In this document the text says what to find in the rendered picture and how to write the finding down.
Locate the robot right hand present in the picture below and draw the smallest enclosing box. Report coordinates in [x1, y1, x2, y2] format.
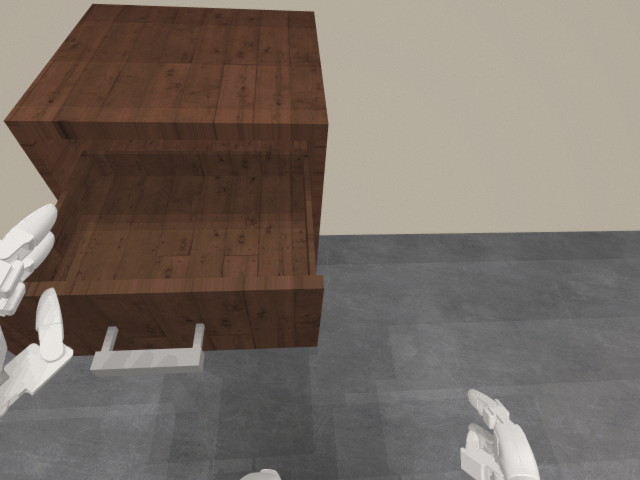
[460, 389, 540, 480]

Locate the drawer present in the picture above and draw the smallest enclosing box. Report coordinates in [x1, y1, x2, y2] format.
[0, 151, 324, 356]

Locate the robot left hand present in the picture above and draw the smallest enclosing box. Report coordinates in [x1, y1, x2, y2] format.
[0, 204, 73, 418]

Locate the cabinet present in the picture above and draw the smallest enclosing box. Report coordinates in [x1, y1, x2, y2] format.
[4, 4, 328, 268]

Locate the handle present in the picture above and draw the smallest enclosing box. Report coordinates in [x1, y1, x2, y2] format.
[90, 323, 205, 377]

